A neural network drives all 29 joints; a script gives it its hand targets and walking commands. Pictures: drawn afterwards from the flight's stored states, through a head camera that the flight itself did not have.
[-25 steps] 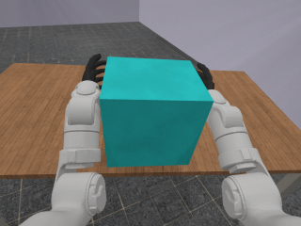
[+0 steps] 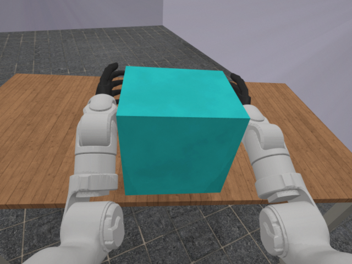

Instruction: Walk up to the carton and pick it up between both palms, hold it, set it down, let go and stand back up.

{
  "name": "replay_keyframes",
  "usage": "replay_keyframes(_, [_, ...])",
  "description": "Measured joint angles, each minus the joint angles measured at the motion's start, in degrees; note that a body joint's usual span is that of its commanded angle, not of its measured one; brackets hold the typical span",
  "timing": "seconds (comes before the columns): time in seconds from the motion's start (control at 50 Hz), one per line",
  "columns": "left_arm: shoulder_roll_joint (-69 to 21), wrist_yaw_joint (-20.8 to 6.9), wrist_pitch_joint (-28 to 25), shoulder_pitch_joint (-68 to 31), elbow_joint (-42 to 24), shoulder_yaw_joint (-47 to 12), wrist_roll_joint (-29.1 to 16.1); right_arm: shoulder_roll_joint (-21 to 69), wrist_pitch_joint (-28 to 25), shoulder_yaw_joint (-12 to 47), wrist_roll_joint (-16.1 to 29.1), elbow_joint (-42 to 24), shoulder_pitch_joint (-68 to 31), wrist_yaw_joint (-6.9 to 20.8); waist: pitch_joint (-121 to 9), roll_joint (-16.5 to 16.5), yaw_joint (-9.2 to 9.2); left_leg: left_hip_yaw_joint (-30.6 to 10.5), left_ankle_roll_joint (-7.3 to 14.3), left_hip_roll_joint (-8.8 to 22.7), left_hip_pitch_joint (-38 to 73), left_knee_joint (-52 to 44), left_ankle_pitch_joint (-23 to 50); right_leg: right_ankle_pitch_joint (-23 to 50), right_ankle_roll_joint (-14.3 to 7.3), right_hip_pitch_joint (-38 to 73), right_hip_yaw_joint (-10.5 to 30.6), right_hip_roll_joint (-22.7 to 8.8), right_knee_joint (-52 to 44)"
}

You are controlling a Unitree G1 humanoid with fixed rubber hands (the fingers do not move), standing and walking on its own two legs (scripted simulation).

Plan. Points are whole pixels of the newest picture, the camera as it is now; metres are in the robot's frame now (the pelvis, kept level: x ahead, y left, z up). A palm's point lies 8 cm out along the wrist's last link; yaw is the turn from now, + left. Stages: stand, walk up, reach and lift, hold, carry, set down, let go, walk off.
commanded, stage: hold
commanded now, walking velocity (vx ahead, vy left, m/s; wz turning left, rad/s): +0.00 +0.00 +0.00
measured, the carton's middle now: (175, 131) +0.33 +0.02 +0.20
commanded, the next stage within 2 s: set down in 0.74 s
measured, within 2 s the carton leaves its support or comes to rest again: neither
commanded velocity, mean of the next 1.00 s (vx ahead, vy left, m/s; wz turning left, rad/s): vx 0.00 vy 0.00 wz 0.00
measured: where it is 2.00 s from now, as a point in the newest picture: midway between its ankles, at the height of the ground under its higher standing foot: outside the picture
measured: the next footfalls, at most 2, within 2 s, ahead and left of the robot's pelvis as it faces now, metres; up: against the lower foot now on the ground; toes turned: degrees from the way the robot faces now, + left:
none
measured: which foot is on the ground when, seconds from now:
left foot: down 0.00-1.00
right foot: down 0.00-1.00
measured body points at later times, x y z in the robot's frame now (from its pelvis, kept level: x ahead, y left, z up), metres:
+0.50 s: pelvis +0.00 +0.00 +0.00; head -0.05 +0.03 +0.45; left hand +0.40 +0.16 +0.24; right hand +0.40 -0.13 +0.23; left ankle +0.06 +0.13 -0.75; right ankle +0.02 -0.12 -0.75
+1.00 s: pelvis +0.00 +0.00 +0.00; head -0.04 +0.03 +0.45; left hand +0.41 +0.16 +0.24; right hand +0.40 -0.13 +0.24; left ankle +0.06 +0.13 -0.75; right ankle +0.02 -0.12 -0.75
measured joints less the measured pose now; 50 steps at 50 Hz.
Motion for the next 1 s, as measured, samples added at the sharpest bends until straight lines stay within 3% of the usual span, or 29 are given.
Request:
replay_keyframes(0.8, [-0.02, -0.07, -0.14, 0.00, -0.04, 0.00, 0.00, -0.01, -0.16, 0.00, 0.00, -0.01, 0.03, 0.00, 0.00, 0.00, 0.00, 0.00, 0.00, 0.00, 0.00, 0.03, 0.00, 0.02, 0.00, 0.01, 0.00, 0.00, 0.00])
replay_keyframes(0.92, [-0.10, -0.64, -3.99, 0.00, 0.20, 0.54, -0.01, 0.06, -3.68, 0.00, -0.15, -0.04, -0.06, 0.13, 0.00, 0.00, 0.00, 0.00, 0.02, 0.00, 0.06, -0.09, 0.00, -0.05, 0.00, 0.01, 0.00, 0.00, 0.00])
replay_keyframes(1.0, [-0.18, -3.27, -9.00, -0.01, 2.97, 3.37, 0.33, 1.40, -7.57, -0.32, -4.01, 1.38, -0.26, 0.66, 0.00, 0.00, 0.00, 0.00, 0.02, 0.00, 0.39, -0.57, -0.01, -0.30, 0.00, 0.11, 0.00, 0.00, 0.00])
